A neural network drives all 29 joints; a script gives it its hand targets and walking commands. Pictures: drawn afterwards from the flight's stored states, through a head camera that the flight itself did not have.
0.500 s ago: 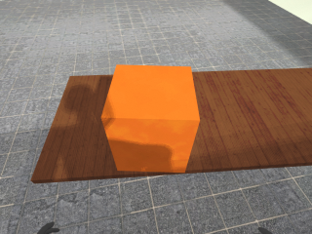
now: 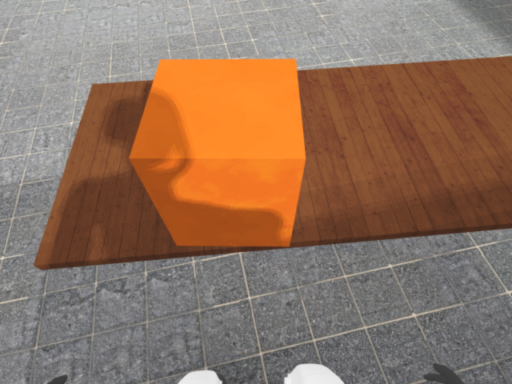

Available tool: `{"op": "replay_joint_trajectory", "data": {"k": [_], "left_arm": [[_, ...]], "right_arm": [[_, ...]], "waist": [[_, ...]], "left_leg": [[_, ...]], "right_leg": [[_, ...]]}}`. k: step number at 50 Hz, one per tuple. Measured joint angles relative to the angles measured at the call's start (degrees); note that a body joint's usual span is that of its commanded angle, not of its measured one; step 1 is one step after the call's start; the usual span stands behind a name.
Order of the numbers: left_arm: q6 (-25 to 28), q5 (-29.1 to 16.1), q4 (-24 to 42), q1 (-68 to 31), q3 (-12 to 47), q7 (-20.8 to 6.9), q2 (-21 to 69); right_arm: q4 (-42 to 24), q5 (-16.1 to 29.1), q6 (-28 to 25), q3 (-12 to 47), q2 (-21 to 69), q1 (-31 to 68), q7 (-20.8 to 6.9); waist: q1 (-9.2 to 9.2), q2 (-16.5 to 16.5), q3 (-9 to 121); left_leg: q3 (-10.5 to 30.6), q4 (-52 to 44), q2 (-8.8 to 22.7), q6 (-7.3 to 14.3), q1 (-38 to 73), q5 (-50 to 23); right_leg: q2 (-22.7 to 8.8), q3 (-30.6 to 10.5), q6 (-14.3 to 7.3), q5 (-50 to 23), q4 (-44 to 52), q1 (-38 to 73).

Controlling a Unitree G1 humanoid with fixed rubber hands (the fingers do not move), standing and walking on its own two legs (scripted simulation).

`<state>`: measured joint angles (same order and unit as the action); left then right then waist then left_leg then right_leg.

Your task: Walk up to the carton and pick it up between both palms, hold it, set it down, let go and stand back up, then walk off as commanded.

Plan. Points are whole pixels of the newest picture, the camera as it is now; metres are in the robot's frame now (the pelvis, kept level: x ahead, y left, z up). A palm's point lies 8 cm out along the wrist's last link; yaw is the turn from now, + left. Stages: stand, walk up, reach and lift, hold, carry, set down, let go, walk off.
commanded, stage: walk off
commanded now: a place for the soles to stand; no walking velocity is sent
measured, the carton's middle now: (230, 161) +0.44 +0.05 +0.06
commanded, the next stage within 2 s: none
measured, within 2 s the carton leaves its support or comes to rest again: neither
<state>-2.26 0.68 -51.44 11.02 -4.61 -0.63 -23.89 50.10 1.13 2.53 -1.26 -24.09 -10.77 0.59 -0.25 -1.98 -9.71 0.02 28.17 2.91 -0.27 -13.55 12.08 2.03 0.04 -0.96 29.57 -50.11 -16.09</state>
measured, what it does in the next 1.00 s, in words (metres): walks backwards: right foot, then left foot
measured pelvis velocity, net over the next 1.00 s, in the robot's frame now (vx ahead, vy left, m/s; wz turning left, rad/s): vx -0.18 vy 0.15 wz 0.09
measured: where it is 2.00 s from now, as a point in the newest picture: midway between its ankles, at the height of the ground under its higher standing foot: outside the picture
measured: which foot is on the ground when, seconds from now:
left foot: down 0.00-0.08, up 0.10-0.82, down 0.84-1.00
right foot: up 0.00-0.06, down 0.08-0.86, up 0.88-1.00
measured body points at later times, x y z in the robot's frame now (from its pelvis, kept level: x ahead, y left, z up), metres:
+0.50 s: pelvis -0.08 -0.03 +0.00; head -0.03 -0.07 +0.44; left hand +0.01 +0.29 -0.09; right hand +0.05 -0.37 -0.13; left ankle -0.10 +0.08 -0.65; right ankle -0.06 -0.12 -0.74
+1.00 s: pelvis -0.18 +0.15 +0.00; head -0.12 +0.22 +0.43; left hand -0.08 +0.49 -0.15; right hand -0.05 -0.17 -0.07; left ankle -0.14 +0.20 -0.74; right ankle -0.18 -0.02 -0.65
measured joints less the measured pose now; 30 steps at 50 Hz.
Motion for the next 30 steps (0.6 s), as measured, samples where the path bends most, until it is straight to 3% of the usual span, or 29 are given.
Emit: {"op": "replay_joint_trajectory", "data": {"k": [2,4,6,8,10,14,22,30], "left_arm": [[-0.02,-0.01,0.40,1.43,-0.06,0.00,-0.14],[0.02,-0.01,0.83,2.31,-0.21,0.01,-0.94],[0.04,-0.01,0.81,2.09,-0.41,0.36,0.29],[0.06,0.00,0.95,2.64,0.47,0.44,2.20],[0.06,0.00,1.56,3.61,0.72,0.51,2.80],[0.06,0.00,2.63,2.99,0.18,1.40,2.83],[0.05,0.00,4.23,-0.24,-0.18,1.98,4.14],[0.19,0.00,6.14,-2.95,-0.86,1.98,3.03]], "right_arm": [[-1.03,0.00,0.24,-0.34,-0.91,0.67,0.38],[-1.65,0.00,0.55,-0.66,-1.56,1.55,0.41],[-1.61,0.00,1.22,-1.25,-2.47,3.07,0.50],[-1.65,0.00,2.28,-1.52,-2.43,3.17,0.77],[-1.73,0.00,2.77,-1.51,-1.57,3.16,0.81],[-2.07,0.00,2.78,-1.51,-1.07,3.28,0.81],[-2.22,0.00,3.07,-1.79,-3.81,3.28,0.82],[-2.28,0.00,3.09,-2.10,-4.63,3.26,0.42]], "waist": [[-0.18,-0.89,0.63],[-0.59,-0.58,0.54],[-0.85,-2.34,-1.82],[-0.87,-3.23,-2.35],[-0.91,-2.04,-1.22],[-1.81,-0.31,-0.69],[-1.97,0.12,-1.45],[-0.68,-1.43,-3.36]], "left_leg": [[-0.11,1.97,0.56,0.00,-3.82,0.05],[-0.17,5.92,0.37,0.00,-8.13,0.82],[1.47,12.63,0.09,0.01,-10.41,8.17],[2.83,20.74,-3.35,0.00,-11.22,14.42],[2.90,27.03,-7.27,0.00,-11.80,16.49],[3.01,35.12,-10.16,0.00,-11.32,16.54],[3.05,39.20,-11.19,-0.01,-10.70,14.83],[3.10,40.40,-10.52,-0.01,-10.69,14.83]], "right_leg": [[-1.00,-0.15,0.00,-1.57,3.92,0.45],[-2.54,-0.20,-0.02,-9.38,14.93,3.11],[-1.31,0.32,-0.51,-4.70,14.95,3.36],[-1.19,0.53,-1.29,-6.27,13.94,3.40],[-2.37,0.43,-1.75,-7.30,14.12,3.38],[-2.57,0.52,-2.05,-8.44,14.61,3.35],[-2.60,0.52,-2.16,-10.46,14.61,3.35],[-4.53,0.50,0.03,-12.75,14.62,3.17]]}}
